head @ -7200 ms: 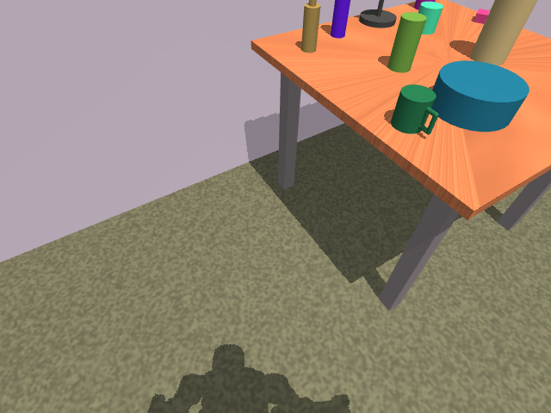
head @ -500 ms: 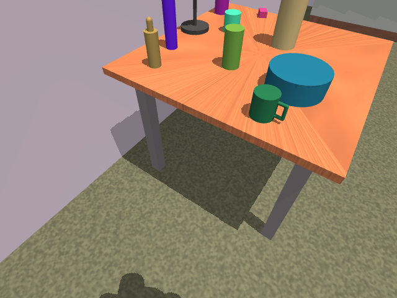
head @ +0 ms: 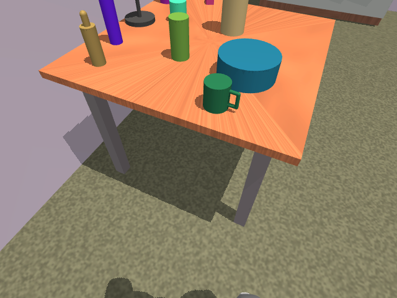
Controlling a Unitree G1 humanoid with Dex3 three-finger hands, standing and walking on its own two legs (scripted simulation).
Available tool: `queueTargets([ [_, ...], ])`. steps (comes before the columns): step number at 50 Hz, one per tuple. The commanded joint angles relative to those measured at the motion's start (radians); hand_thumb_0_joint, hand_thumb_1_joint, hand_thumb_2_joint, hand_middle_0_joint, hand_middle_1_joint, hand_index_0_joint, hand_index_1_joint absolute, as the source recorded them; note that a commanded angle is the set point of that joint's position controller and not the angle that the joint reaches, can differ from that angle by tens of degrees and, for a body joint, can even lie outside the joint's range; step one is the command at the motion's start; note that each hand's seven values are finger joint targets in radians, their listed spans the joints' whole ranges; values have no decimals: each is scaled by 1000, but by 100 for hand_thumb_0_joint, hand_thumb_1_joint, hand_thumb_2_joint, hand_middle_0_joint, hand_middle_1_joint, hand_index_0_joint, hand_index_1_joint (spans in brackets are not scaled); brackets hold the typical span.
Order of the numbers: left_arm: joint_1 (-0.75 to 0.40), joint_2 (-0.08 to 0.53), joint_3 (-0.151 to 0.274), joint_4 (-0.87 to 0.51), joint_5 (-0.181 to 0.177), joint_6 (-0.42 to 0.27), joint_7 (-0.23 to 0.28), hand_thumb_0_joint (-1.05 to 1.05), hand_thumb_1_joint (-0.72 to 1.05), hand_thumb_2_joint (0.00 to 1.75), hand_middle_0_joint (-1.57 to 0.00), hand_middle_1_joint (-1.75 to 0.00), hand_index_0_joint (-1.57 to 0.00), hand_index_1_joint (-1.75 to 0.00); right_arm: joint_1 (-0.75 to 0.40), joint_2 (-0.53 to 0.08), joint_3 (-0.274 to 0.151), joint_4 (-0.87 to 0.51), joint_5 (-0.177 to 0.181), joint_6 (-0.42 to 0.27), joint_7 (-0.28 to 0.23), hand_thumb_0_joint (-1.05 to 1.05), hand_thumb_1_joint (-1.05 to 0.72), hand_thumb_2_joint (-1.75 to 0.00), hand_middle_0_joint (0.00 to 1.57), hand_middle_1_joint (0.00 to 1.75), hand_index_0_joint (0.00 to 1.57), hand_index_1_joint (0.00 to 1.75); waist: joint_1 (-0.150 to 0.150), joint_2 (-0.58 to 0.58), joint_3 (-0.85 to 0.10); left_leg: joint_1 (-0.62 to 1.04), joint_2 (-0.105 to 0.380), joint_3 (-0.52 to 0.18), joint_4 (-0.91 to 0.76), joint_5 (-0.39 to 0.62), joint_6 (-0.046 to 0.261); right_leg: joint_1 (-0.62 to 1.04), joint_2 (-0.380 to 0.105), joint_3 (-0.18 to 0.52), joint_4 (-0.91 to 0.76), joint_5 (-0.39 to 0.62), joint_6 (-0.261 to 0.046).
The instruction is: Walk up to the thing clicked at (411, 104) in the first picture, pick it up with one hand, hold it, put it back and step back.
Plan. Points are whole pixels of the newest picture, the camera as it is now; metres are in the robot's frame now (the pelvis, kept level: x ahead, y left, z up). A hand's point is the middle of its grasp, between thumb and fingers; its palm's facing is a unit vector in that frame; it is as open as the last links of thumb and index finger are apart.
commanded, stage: walk up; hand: left
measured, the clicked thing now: (221, 95) +0.68 -0.05 +0.01
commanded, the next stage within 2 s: none
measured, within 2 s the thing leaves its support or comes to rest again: neither
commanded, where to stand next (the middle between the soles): +0.22 -0.06 m, yaw -23 degrees
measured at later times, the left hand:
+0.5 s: hand (117, 262) +0.24 +0.21 -0.17, palm faces -0.22 -0.91 -0.36, open 7.4 cm
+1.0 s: hand (155, 204) +0.39 +0.13 -0.14, palm faces -0.40 -0.81 -0.43, open 7.4 cm
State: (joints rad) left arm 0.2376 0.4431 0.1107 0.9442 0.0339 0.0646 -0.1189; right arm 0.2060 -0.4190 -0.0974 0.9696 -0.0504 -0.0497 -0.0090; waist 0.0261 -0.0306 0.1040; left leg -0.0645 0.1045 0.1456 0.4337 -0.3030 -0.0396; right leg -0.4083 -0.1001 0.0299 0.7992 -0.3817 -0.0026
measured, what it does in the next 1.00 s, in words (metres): walks ahead, turning right: right foot, then left foot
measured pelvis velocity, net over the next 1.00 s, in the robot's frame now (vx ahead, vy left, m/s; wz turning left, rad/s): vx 0.18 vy -0.06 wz -0.39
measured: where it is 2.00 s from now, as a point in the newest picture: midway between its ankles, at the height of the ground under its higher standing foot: outside the picture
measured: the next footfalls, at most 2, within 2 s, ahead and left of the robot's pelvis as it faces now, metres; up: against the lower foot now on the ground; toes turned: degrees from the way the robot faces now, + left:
right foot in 0.06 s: +0.13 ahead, -0.19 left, +0.00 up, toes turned -7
left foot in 0.44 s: +0.27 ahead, +0.05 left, +0.00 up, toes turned -10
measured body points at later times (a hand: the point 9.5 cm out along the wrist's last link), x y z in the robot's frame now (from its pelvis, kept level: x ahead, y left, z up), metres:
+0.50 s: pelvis +0.14 -0.04 -0.02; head +0.17 -0.03 +0.43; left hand +0.25 +0.26 -0.15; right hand +0.15 -0.37 -0.12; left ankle +0.24 +0.05 -0.74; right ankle +0.09 -0.18 -0.72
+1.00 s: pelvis +0.18 -0.06 -0.02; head +0.22 -0.11 +0.43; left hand +0.41 +0.18 -0.11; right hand +0.15 -0.39 -0.15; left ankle +0.23 +0.08 -0.70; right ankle +0.16 -0.18 -0.73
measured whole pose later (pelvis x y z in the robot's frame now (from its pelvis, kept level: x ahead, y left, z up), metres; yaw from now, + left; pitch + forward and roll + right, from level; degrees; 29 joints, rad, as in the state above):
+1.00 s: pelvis +0.18 -0.06 -0.02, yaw -22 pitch -2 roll +1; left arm 0.17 0.38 0.02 0.82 0.01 -0.03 0.01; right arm 0.17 -0.41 -0.04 0.86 0.01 0.03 0.00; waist -0.02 0.04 0.15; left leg -0.39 0.05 -0.01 0.95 -0.52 0.01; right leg -0.36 0.02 0.06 0.75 -0.35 -0.02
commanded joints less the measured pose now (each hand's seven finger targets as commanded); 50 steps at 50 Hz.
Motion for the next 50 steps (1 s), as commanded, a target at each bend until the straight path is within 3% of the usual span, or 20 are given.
queueTargets([
  [1, 34, 141, 41, -86, 0, -36, -3, 0, 90, 90, -20, -30, -20, -30, -124, -274, -71, -130, -3, -24, -6, 0, -90, -90, 20, 30, 20, 30, 21, 208, -52, -141, 178, -39, -21, -20, 178, 139, 22, -103, -127, 74, -18],
  [3, 155, 182, 59, -40, 8, -54, 12, 0, 90, 90, -20, -30, -20, -30, -101, -239, -58, -143, -1, -8, 0, 0, -90, -90, 20, 30, 20, 30, 58, 19, -105, -245, 106, 38, 254, -128, 153, 319, 97, -165, -187, 125, -20],
  [4, 268, 242, 83, -11, 4, -65, 30, 0, 90, 90, -20, -30, -20, -30, -76, -180, -36, -154, 2, 1, 2, 0, -90, -90, 20, 30, 20, 30, 115, -189, -134, -341, 37, 44, 506, -150, 120, 424, 103, -75, -245, 50, -43],
  [5, 311, 317, 103, -30, 4, -70, 50, 0, 90, 90, -20, -30, -20, -30, -61, -113, -6, -189, 15, 4, 10, 0, -90, -90, 20, 30, 20, 30, 129, -397, -80, -549, -92, 43, 735, -354, 67, 429, -81, 299, -457, -161, -125],
  [6, 254, 343, 96, -72, -10, -73, 50, 0, 90, 90, -20, -30, -20, -30, -77, -174, -17, -207, 27, 10, 17, 0, -90, -90, 20, 30, 20, 30, 91, -312, -54, -581, -95, -85, 795, -338, 42, 318, -226, 673, -638, -303, -227],
  [7, 183, 366, 95, -104, -16, -74, 51, 0, 90, 90, -20, -30, -20, -30, -83, -230, -35, -197, 26, 7, 17, 0, -90, -90, 20, 30, 20, 30, 62, -214, 2, -532, -52, -138, 776, -321, 42, 200, -267, 745, -667, -447, -287],
  [11, 88, 261, 57, -134, -27, -93, 82, 0, 90, 90, -20, -30, -20, -30, 43, -201, -19, -141, 48, -1, 30, 0, -90, -90, 20, 30, 20, 30, -9, -118, -17, -443, 18, -170, 626, -131, 67, 195, -129, 390, -505, -84, -211],
  [17, 109, 238, 33, -170, -23, -122, 103, 0, 90, 90, -20, -30, -20, -30, 36, -189, -29, -197, 10, 4, 44, 0, -90, -90, 20, 30, 20, 30, -2, -48, 4, -359, -17, -158, 377, -66, 59, 91, -122, 345, -476, -8, -225],
  [21, -6, 183, -3, -218, -32, -113, 121, 0, 90, 90, -20, -30, -20, -30, 181, -178, -42, -167, 14, -6, 19, 0, -90, -90, 20, 30, 20, 30, -113, -13, -82, 3, -54, -154, 168, 164, 78, -116, -49, 191, -197, 318, -139],
  [22, 34, 116, -23, -219, -40, -106, 126, 0, 90, 90, -20, -30, -20, -30, 194, -218, -53, -172, 6, -13, 11, 0, -90, -90, 20, 30, 20, 30, -114, 135, -90, 8, 31, -279, 5, 79, 100, -133, 62, 106, -22, 235, -82],
  [23, 93, 74, -35, -214, -45, -99, 130, 0, 90, 90, -20, -30, -20, -30, 153, -278, -61, -196, 5, -20, 8, 0, -90, -90, 20, 30, 20, 30, -72, 304, -71, -8, 236, -605, -145, 56, 148, -205, 222, 52, 150, -76, -32],
  [25, 198, 176, -14, -154, -38, -82, 144, 0, 90, 90, -20, -30, -20, -30, 23, -283, -57, -227, 24, -18, 10, 0, -90, -90, 20, 30, 20, 30, -16, 185, -91, -137, 324, -668, -144, -48, 271, -73, 146, 121, 295, -185, -24],
  [30, 121, 153, -8, -144, -38, -92, 133, 0, 90, 90, -20, -30, -20, -30, 48, -242, -41, -218, 26, -10, 1, 0, -90, -90, 20, 30, 20, 30, -27, 215, -84, -82, 203, -328, 12, 433, 257, -97, 101, 61, 199, -148, -22],
  [35, 32, 124, -17, -177, -33, -92, 125, 0, 90, 90, -20, -30, -20, -30, 79, -238, -34, -220, 35, 14, -2, 0, -90, -90, 20, 30, 20, 30, -63, 222, -170, -17, 178, -218, 144, 719, 238, 7, 118, -47, -5, -46, -20],
  [39, 93, 158, -1, -144, -18, -100, 137, 0, 90, 90, -20, -30, -20, -30, 4, -200, -14, -249, 54, 45, 6, 0, -90, -90, 20, 30, 20, 30, 5, 116, -209, -191, 131, -158, 327, 477, 155, 244, 124, -34, -273, 247, -53],
  [40, 84, 224, 20, -155, -11, -107, 142, 0, 90, 90, -20, -30, -20, -30, 11, -158, 1, -257, 60, 48, 7, 0, -90, -90, 20, 30, 20, 30, 8, -47, -212, -328, 65, -118, 454, 285, 101, 313, -8, 193, -286, 393, -100],
  [41, 37, 254, 21, -178, -8, -115, 146, 0, 90, 90, -20, -30, -20, -30, 12, -103, 19, -262, 59, 57, 6, 0, -90, -90, 20, 30, 20, 30, -14, -178, -164, -474, -53, -96, 550, -226, 59, 309, -217, 488, -349, 525, -202],
  [42, 12, 282, 16, -185, -12, -114, 147, 0, 90, 90, -20, -30, -20, -30, -12, -165, -1, -248, 53, 72, -11, 0, -90, -90, 20, 30, 20, 30, 1, -145, -152, -415, -32, -176, 632, -366, 59, 209, -277, 514, -320, 576, -319],
  [46, -61, 211, -6, -185, -20, -112, 157, 0, 90, 90, -20, -30, -20, -30, 23, -171, 2, -174, 66, 60, -7, 0, -90, -90, 20, 30, 20, 30, -40, -131, -117, -388, -34, -178, 589, -243, 51, 192, -115, 280, -243, 747, -221],
  [50, -40, 202, -9, -181, -12, -106, 154, 0, 90, 90, -20, -30, -20, -30, -3, -166, 10, -163, 56, 44, -8, 0, -90, -90, 20, 30, 20, 30, -11, -162, -179, -345, -58, -139, 422, -202, 45, 270, -72, 247, -197, 793, -211],
])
